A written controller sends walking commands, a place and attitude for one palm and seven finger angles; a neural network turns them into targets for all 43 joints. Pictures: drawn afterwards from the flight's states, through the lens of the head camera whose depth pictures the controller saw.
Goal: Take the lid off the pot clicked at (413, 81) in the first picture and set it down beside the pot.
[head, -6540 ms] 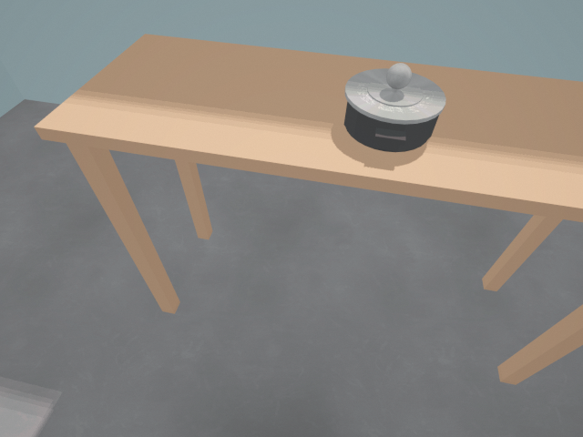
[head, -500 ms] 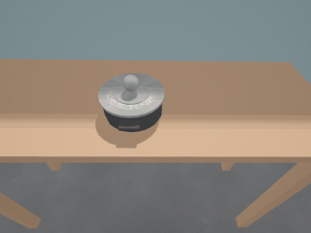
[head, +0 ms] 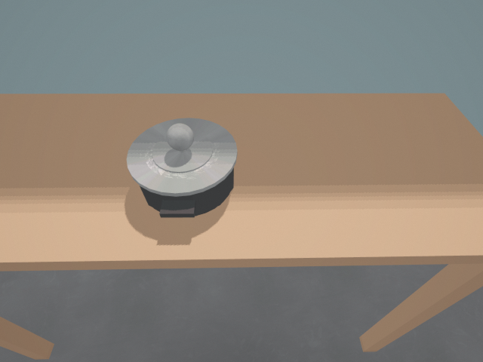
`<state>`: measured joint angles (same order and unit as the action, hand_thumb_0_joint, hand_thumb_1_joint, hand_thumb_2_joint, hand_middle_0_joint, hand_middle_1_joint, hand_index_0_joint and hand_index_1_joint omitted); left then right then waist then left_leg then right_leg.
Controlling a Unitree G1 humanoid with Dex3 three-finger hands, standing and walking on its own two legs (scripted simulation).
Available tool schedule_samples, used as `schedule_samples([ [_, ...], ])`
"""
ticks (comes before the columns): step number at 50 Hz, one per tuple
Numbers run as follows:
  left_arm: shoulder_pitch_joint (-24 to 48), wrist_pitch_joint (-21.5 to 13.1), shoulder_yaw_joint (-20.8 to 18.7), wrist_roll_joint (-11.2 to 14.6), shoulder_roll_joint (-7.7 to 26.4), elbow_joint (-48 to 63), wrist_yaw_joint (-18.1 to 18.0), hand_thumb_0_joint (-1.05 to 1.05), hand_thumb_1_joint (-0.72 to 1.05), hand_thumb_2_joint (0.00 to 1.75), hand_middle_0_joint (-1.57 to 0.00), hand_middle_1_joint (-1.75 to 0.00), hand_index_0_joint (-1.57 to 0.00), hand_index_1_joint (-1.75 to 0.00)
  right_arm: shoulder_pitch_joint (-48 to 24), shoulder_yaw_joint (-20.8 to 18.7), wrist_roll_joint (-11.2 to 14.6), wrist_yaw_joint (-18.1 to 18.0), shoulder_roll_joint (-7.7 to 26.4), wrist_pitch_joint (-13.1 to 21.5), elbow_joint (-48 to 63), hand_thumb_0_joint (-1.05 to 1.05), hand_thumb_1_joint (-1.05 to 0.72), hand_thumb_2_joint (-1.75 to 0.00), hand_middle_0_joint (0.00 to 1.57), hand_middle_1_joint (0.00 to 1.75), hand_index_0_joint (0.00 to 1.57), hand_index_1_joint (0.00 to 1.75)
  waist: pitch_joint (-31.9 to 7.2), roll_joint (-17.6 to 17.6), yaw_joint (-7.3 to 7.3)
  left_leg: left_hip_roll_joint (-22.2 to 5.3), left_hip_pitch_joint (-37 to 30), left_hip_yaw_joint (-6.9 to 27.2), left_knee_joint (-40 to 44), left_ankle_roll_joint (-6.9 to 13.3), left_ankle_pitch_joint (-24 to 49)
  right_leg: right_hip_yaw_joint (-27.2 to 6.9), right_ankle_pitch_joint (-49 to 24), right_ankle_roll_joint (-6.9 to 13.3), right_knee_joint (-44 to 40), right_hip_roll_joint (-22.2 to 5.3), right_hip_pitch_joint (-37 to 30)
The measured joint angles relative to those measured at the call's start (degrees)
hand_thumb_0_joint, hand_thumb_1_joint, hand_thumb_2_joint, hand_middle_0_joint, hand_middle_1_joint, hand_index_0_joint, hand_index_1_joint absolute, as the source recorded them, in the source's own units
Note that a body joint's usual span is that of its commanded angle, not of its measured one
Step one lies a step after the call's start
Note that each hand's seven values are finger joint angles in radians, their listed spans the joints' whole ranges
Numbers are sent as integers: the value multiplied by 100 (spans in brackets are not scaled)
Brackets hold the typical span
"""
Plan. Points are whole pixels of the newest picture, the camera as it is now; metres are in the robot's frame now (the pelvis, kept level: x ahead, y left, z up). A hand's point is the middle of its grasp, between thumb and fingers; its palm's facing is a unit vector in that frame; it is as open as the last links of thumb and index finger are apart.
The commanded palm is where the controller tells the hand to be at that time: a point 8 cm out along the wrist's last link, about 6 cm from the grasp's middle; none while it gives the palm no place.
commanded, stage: look again from close up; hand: left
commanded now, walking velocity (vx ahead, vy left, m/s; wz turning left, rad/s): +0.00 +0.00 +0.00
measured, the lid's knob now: (180, 137) +0.42 +0.13 +0.16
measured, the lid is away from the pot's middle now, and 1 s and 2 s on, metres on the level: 0.00 0.00 0.00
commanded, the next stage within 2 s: shuffle to correct the standing spot in 1.10 s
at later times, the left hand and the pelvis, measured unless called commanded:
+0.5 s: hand out of the picture +0.00 +0.13 -0.18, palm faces +0.02 -0.99 -0.14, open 7.3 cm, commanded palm none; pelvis +0.03 -0.02 +0.00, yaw +0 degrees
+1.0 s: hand out of the picture +0.01 +0.12 -0.18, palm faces +0.03 -0.99 -0.13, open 7.3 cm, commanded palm none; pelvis +0.04 -0.02 +0.00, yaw +0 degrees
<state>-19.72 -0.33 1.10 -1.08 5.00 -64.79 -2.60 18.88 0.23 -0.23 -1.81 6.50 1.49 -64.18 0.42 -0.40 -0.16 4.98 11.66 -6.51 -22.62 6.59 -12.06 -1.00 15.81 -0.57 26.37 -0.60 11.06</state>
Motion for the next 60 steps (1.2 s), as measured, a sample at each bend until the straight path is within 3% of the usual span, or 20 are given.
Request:
schedule_samples([
  [27,110,-57,34,52,51,0,-25,0,91,90,-20,-30,-20,-30,-70,87,8,-55,-84,54,-166,0,-91,-90,20,30,20,30,151,98,-17,-156,-239,65,-82,-166,-309,38,166,144,-204,163,-364],
  [60,-6,-59,38,79,32,-42,-37,0,91,90,-20,-30,-20,-30,-26,143,19,-94,-145,95,-232,0,-91,-90,20,30,20,30,145,160,9,-99,-354,126,8,-122,-329,90,178,95,-353,113,-526],
])
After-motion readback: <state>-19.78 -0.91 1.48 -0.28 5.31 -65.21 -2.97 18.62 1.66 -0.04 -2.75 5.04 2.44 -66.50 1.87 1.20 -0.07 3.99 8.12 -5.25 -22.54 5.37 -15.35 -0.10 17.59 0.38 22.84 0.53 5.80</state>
